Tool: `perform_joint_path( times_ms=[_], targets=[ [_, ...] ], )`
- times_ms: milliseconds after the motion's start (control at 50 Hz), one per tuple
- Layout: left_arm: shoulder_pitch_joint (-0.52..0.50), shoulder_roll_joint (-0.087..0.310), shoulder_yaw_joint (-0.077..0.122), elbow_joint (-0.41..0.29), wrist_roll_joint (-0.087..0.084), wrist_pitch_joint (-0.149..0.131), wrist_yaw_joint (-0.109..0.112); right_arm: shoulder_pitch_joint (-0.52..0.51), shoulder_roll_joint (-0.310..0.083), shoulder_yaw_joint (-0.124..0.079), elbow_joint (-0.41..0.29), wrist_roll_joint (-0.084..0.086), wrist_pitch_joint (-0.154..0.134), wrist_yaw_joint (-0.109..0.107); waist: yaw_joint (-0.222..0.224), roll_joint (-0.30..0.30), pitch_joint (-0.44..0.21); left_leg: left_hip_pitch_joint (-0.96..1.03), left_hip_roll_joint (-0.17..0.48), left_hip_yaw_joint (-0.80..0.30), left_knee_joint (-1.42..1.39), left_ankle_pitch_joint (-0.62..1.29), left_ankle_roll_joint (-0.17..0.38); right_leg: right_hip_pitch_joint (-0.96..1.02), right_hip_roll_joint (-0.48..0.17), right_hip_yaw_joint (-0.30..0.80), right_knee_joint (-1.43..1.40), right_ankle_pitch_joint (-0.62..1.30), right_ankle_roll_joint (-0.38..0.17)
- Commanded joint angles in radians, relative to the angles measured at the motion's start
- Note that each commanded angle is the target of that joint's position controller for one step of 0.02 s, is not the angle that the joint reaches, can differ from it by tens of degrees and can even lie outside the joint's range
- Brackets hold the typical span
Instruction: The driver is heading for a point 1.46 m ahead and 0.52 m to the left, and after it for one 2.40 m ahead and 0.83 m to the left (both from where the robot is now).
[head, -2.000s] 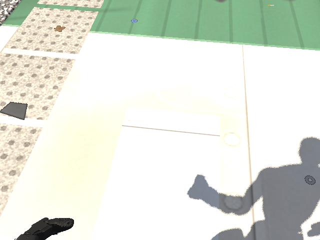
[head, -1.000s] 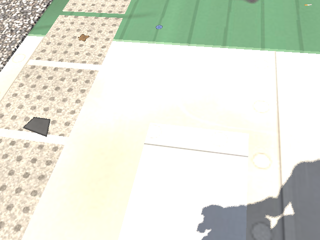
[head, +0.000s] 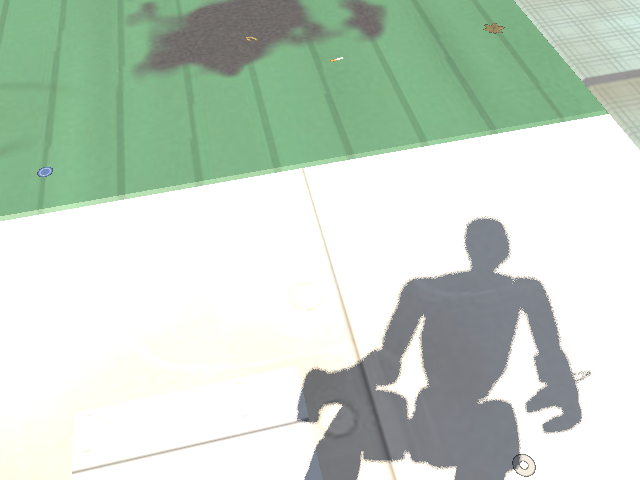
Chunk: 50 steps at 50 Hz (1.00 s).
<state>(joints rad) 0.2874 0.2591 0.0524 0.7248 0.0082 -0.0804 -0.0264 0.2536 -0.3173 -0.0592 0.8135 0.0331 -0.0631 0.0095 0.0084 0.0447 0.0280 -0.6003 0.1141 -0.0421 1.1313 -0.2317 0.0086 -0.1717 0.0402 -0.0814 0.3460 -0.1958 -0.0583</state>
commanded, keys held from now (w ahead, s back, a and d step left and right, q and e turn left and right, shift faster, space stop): w+q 0.98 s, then w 0.02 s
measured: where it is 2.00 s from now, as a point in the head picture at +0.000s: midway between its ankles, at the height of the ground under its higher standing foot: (170, 277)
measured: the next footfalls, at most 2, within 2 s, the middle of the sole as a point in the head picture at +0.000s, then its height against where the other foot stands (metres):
left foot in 0.32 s outside the picture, level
right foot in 0.78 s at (338, 392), level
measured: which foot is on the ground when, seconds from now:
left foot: up 0.00-0.30, down 0.32-0.78, up 0.80-1.00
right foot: down 0.00-0.34, up 0.36-0.76, down 0.78-1.00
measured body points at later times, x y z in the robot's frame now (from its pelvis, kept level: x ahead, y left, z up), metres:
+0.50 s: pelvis +0.29 +0.06 -0.01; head +0.33 +0.08 +0.44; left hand +0.36 +0.36 -0.11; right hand +0.48 -0.18 -0.11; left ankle +0.31 +0.13 -0.74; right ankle +0.31 -0.11 -0.66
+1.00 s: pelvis +0.58 +0.09 +0.00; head +0.60 +0.10 +0.45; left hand +0.51 +0.38 -0.11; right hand +0.85 -0.07 -0.11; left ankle +0.50 +0.21 -0.66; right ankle +0.64 +0.00 -0.74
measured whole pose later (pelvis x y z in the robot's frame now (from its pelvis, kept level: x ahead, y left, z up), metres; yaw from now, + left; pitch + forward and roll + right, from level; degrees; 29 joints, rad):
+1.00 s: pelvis +0.58 +0.09 +0.00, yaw +34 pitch +1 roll -2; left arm 0.28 0.26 0.06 0.73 0.01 -0.10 -0.01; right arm 0.25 -0.32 -0.07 0.66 0.03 -0.01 0.00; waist 0.03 0.05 0.03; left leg -0.58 0.05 -0.07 1.16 -0.31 0.00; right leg -0.20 0.02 -0.08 0.39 -0.20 -0.03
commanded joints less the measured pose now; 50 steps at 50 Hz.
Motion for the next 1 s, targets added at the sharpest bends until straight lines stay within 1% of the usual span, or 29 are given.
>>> perform_joint_path(
  times_ms=[20, 120, 200, 260, 280, 300, 320, 340, 360, 380, 400, 420, 440, 460, 520, 580, 620, 700, 740, 760, 780, 800, 820, 840, 860, 880, 900, 940, 1000],
  targets=[
    [-0.035, 0.121, 0.038, -0.040, 0.010, -0.038, 0.010, 0.013, -0.040, -0.013, -0.052, -0.003, 0.013, -0.006, -0.016, -0.107, 0.016, -0.110, 0.018, -0.086, -0.061, 0.124, -0.018, 0.031, -0.272, 0.133, -0.227, 0.221, -0.147],
    [-0.014, 0.150, 0.044, -0.009, 0.001, -0.037, 0.028, -0.137, -0.011, 0.004, -0.103, -0.015, -0.002, 0.022, 0.031, -0.082, 0.065, -0.073, -0.019, -0.001, -0.384, 0.364, -0.009, 0.058, -0.252, -0.019, -0.264, 0.266, -0.105],
    [0.055, 0.175, 0.054, 0.033, -0.015, -0.010, 0.037, -0.245, -0.001, 0.014, -0.168, -0.013, -0.007, 0.051, 0.069, -0.064, 0.093, -0.129, -0.037, 0.046, -0.508, 0.309, 0.031, 0.229, -0.300, -0.063, -0.206, 0.386, -0.092],
    [0.046, 0.211, 0.064, 0.033, -0.018, 0.021, 0.051, -0.228, -0.036, -0.003, -0.203, -0.010, -0.003, 0.066, 0.028, -0.113, 0.025, -0.043, -0.109, 0.128, -0.523, 0.156, 0.081, 0.325, -0.312, -0.100, -0.040, 0.825, -0.062],
    [0.041, 0.225, 0.067, 0.029, -0.019, 0.032, 0.058, -0.172, -0.061, -0.016, -0.200, -0.009, 0.002, 0.065, -0.008, -0.138, -0.026, 0.039, -0.147, 0.155, -0.511, 0.097, 0.104, 0.339, -0.308, -0.108, 0.065, 0.992, -0.051],
    [0.032, 0.235, 0.068, 0.024, -0.018, 0.041, 0.063, -0.058, -0.104, -0.039, -0.181, -0.007, 0.006, 0.059, -0.072, -0.146, -0.094, 0.192, -0.184, 0.163, -0.520, 0.073, 0.132, 0.305, -0.294, -0.116, 0.230, 1.056, -0.036],
    [0.013, 0.230, 0.062, 0.015, -0.022, 0.040, 0.069, 0.102, -0.160, -0.069, -0.149, -0.006, 0.011, 0.043, -0.166, -0.113, -0.174, 0.462, -0.191, 0.114, -0.591, 0.129, 0.176, 0.156, -0.255, -0.132, 0.470, 0.935, 0.000],
    [0.099, 0.123, 0.028, -0.025, 0.008, 0.021, 0.060, 0.188, -0.264, -0.096, -0.138, -0.009, 0.021, 0.023, -0.122, 0.109, -0.290, 0.864, 0.053, -0.298, -0.572, 0.116, 0.310, -0.252, -0.134, -0.115, 0.849, 0.221, 0.060],
    [0.107, 0.083, 0.001, -0.047, 0.003, -0.020, 0.040, 0.167, -0.261, -0.086, -0.165, -0.005, 0.009, 0.025, -0.090, 0.151, -0.441, 1.044, 0.221, -0.807, -0.750, -0.041, 0.463, -0.507, 0.041, 0.109, 1.090, -0.408, 0.083],
    [-0.022, 0.167, 0.023, -0.074, -0.038, -0.050, 0.022, 0.164, -0.190, -0.067, -0.166, -0.015, 0.003, 0.025, -0.146, 0.051, -0.368, 1.002, 0.197, -0.718, -0.816, -0.085, 0.398, -0.616, -0.025, 0.216, 1.111, -0.345, 0.060],
    [-0.075, 0.167, 0.018, -0.100, -0.053, -0.064, 0.018, 0.114, -0.157, -0.058, -0.166, -0.013, -0.002, 0.023, -0.118, -0.001, -0.225, 0.853, 0.162, -0.577, -0.831, -0.046, 0.354, -0.635, -0.070, 0.199, 1.030, -0.256, 0.042],
    [-0.086, 0.156, 0.017, -0.096, -0.031, -0.069, 0.024, 0.044, -0.130, -0.049, -0.175, -0.012, -0.005, 0.023, -0.064, -0.078, -0.129, 0.686, 0.117, -0.471, -0.842, 0.056, 0.321, -0.594, -0.111, 0.185, 0.926, -0.199, 0.044],
    [-0.075, 0.167, 0.026, -0.091, -0.009, -0.061, 0.030, -0.005, -0.101, -0.039, -0.190, -0.019, -0.006, 0.019, -0.027, -0.064, -0.090, 0.569, 0.084, -0.398, -0.860, 0.163, 0.308, -0.524, -0.138, 0.183, 0.854, -0.162, 0.055],
    [-0.054, 0.168, 0.030, -0.089, -0.001, -0.048, 0.029, -0.033, -0.092, -0.035, -0.205, -0.028, -0.006, 0.015, 0.000, -0.034, -0.074, 0.490, 0.059, -0.364, -0.883, 0.221, 0.308, -0.467, -0.149, 0.182, 0.829, -0.141, 0.068],
    [-0.048, 0.132, 0.020, -0.090, 0.011, -0.019, 0.034, -0.032, -0.117, -0.042, -0.195, -0.024, -0.009, 0.000, 0.017, -0.018, -0.051, 0.357, 0.022, -0.265, -0.907, 0.361, 0.309, -0.424, -0.147, 0.142, 0.699, -0.080, 0.121],
    [-0.168, 0.093, 0.002, -0.121, 0.012, -0.017, 0.035, 0.000, -0.141, -0.049, -0.176, -0.014, 0.000, -0.017, -0.026, 0.005, -0.030, 0.297, -0.045, -0.187, -0.889, 0.309, 0.255, -0.385, -0.112, 0.122, 0.452, 0.129, 0.147],
    [-0.246, 0.084, -0.004, -0.135, 0.002, -0.023, 0.027, 0.035, -0.145, -0.050, -0.165, -0.010, 0.009, -0.022, -0.066, 0.026, -0.035, 0.292, -0.062, -0.188, -0.868, 0.227, 0.224, -0.326, -0.069, 0.113, 0.302, 0.249, 0.151],
    [-0.296, 0.132, 0.014, -0.152, -0.018, -0.039, 0.010, 0.087, -0.139, -0.049, -0.144, -0.003, 0.023, -0.027, -0.078, 0.055, -0.045, 0.400, -0.010, -0.315, -0.779, 0.115, 0.199, -0.291, -0.044, 0.159, 0.171, 0.229, 0.126],
    [-0.250, 0.157, 0.029, -0.144, -0.021, -0.048, 0.006, 0.071, -0.136, -0.051, -0.148, -0.007, 0.026, -0.028, -0.042, 0.085, -0.047, 0.436, 0.014, -0.376, -0.714, 0.113, 0.178, -0.239, -0.046, 0.165, 0.150, 0.142, 0.090],
    [-0.178, 0.168, 0.040, -0.125, -0.020, -0.052, 0.009, 0.056, -0.119, -0.046, -0.154, -0.010, 0.028, -0.027, 0.001, 0.089, -0.065, 0.425, -0.006, -0.374, -0.660, 0.128, 0.157, -0.145, -0.044, 0.148, 0.112, 0.139, 0.064],
    [-0.076, 0.200, 0.055, -0.111, -0.007, -0.059, 0.015, 0.059, -0.073, -0.030, -0.162, -0.016, 0.024, -0.023, 0.051, 0.062, -0.144, 0.381, -0.059, -0.329, -0.505, 0.135, 0.123, 0.034, -0.103, 0.187, 0.110, 0.122, 0.019],
    [0.068, 0.255, 0.068, -0.102, 0.003, -0.056, 0.025, 0.096, -0.005, -0.006, -0.179, -0.037, 0.022, -0.021, 0.088, -0.096, -0.291, 0.251, -0.139, -0.221, -0.208, -0.105, 0.079, 0.290, -0.292, 0.385, 0.114, 0.059, -0.038],
    [0.116, 0.320, 0.083, -0.062, 0.011, -0.043, 0.013, 0.220, 0.005, 0.002, -0.215, 0.006, 0.011, -0.019, 0.015, -0.451, -0.346, -0.101, -0.220, -0.132, 0.075, -0.396, 0.032, 0.495, -0.478, 0.898, -0.024, -0.245, -0.195],
    [0.069, 0.208, 0.061, -0.089, -0.006, -0.040, 0.010, 0.187, -0.108, -0.020, -0.178, 0.016, 0.015, -0.025, 0.047, -0.271, -0.242, -0.192, -0.140, -0.159, 0.185, -0.315, 0.014, 0.426, -0.456, 0.885, -0.066, -0.439, -0.169],
    [0.031, 0.158, 0.047, -0.093, -0.009, -0.033, 0.017, 0.075, -0.148, -0.033, -0.193, 0.004, 0.021, -0.024, 0.072, -0.178, -0.132, -0.207, -0.111, -0.126, 0.200, -0.218, 0.008, 0.317, -0.412, 0.697, -0.066, -0.372, -0.127],
    [-0.011, 0.144, 0.038, -0.096, 0.000, -0.028, 0.018, 0.030, -0.132, -0.033, -0.202, -0.008, 0.026, -0.025, 0.056, -0.110, -0.080, -0.167, -0.079, -0.106, 0.178, -0.150, 0.002, 0.209, -0.366, 0.566, -0.074, -0.215, -0.109],
    [-0.035, 0.125, 0.033, -0.085, 0.003, -0.025, 0.020, 0.000, -0.118, -0.036, -0.214, -0.015, 0.026, -0.021, 0.042, -0.111, -0.034, -0.151, -0.053, -0.107, 0.131, -0.107, -0.002, 0.140, -0.328, 0.471, -0.091, -0.098, -0.108],
    [-0.045, 0.109, 0.028, -0.069, 0.004, -0.031, 0.025, 0.013, -0.080, -0.033, -0.217, -0.003, 0.034, -0.010, 0.019, -0.162, -0.022, -0.091, -0.022, -0.084, 0.079, -0.070, -0.005, 0.076, -0.287, 0.338, -0.133, 0.013, -0.100],
    [-0.022, 0.134, 0.038, -0.033, -0.004, -0.040, 0.024, -0.029, -0.036, -0.021, -0.237, -0.010, 0.044, -0.008, 0.020, -0.131, -0.003, -0.124, -0.012, -0.068, -0.012, -0.034, -0.019, 0.069, -0.297, 0.241, -0.174, 0.139, -0.132]
  ],
)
